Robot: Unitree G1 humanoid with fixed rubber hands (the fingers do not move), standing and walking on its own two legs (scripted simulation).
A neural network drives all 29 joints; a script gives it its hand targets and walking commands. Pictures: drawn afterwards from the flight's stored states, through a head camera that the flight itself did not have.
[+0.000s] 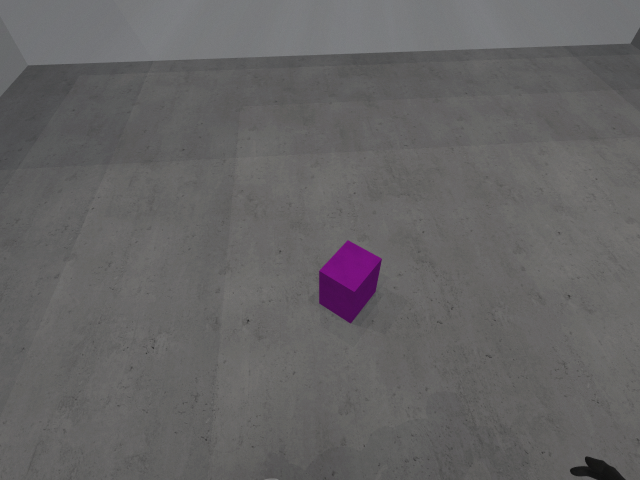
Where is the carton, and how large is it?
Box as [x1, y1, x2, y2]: [319, 240, 381, 322]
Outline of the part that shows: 347,240 319,271 319,303 347,321 351,322 375,291 381,258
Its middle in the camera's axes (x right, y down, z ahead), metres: +0.10 +0.14 +1.38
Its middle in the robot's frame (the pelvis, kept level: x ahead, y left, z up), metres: +0.86 -0.03 -0.66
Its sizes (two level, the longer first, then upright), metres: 0.169 0.140 0.201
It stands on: the floor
